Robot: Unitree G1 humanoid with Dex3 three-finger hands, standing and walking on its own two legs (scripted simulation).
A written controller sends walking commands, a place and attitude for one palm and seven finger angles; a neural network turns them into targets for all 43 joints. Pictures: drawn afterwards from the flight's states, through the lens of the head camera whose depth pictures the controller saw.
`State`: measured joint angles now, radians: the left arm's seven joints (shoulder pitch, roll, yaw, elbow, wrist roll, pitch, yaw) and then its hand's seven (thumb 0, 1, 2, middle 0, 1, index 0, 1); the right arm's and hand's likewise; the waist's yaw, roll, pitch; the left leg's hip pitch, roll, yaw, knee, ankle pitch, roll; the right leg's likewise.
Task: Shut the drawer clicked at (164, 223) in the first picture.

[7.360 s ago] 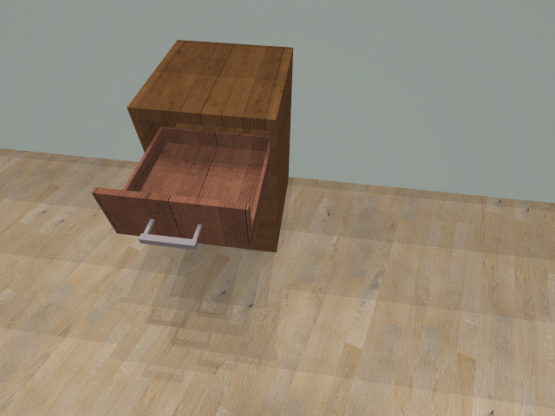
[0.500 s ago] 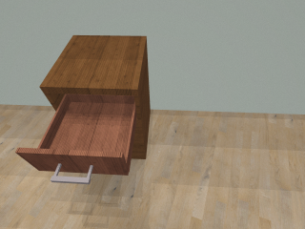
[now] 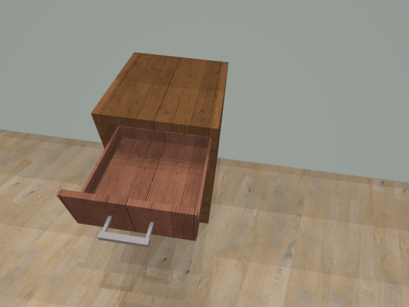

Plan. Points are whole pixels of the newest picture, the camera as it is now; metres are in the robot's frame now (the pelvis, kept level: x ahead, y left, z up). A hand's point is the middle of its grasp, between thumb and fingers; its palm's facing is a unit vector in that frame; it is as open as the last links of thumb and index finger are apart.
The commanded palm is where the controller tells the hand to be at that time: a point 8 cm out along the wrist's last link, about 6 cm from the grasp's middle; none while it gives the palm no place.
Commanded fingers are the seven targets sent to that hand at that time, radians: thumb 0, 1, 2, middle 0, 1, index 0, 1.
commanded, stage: shuffle to correct the standing spot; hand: left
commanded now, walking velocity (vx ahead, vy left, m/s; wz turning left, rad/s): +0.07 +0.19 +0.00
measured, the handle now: (126, 231) +0.33 +0.26 -0.21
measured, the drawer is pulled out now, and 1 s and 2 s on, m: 0.30 0.30 0.30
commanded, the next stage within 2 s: come to a stop and stand still in 0.22 s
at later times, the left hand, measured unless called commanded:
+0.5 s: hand out of the picture +0.01 +0.24 -0.16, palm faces +0.06 -0.97 -0.24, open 7.3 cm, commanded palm none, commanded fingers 0.00 0.90 0.90 -0.20 -0.30 -0.20 -0.30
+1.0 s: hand out of the picture +0.03 +0.25 -0.17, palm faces +0.02 -0.99 -0.16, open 7.4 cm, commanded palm none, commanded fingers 0.00 0.90 0.90 -0.20 -0.30 -0.20 -0.30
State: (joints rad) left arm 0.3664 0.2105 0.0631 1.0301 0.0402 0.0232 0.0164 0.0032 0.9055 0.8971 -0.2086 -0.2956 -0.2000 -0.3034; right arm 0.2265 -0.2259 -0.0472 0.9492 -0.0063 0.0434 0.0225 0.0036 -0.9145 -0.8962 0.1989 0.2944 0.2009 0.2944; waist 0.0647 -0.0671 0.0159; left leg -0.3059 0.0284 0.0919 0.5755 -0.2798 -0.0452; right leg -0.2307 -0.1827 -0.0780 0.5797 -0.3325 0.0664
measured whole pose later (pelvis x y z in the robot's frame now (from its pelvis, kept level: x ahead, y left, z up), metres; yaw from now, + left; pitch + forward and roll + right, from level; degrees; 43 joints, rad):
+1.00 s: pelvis +0.04 +0.10 +0.01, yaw -2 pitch -2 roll +1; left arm 0.33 0.10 0.00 1.13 0.01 -0.01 0.04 0.00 0.91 0.90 -0.20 -0.29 -0.19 -0.30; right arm 0.32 -0.11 0.00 1.14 -0.01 0.00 -0.04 0.02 -0.93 -0.90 0.20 0.29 0.20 0.29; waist 0.01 -0.01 0.01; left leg -0.19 0.04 0.08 0.43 -0.21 -0.02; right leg -0.08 -0.03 -0.10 0.44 -0.33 -0.02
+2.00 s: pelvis +0.05 +0.11 +0.00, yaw -2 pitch -1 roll +1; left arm 0.32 0.14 -0.02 1.06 0.01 0.00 0.03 0.00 0.91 0.90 -0.20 -0.29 -0.20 -0.30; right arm 0.26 -0.16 0.02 1.10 -0.01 -0.01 -0.02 0.01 -0.92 -0.90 0.20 0.29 0.20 0.29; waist 0.01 -0.02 0.05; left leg -0.21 0.02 0.06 0.47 -0.23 0.00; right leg -0.09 -0.04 -0.10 0.47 -0.36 0.00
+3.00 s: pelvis -0.03 +0.10 -0.12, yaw -3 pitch +18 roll -2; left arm 0.57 0.11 0.04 -0.08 -0.18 -0.46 -0.12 0.02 0.90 0.90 -0.95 -1.11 -0.94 -1.11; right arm 0.25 -0.18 -0.06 0.59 0.01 -0.18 -0.04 0.01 -0.91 -0.90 0.21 0.30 0.21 0.30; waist -0.01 0.03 -0.18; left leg -1.14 0.09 0.01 1.30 -0.47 -0.01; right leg -1.00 -0.02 -0.11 1.32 -0.63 -0.04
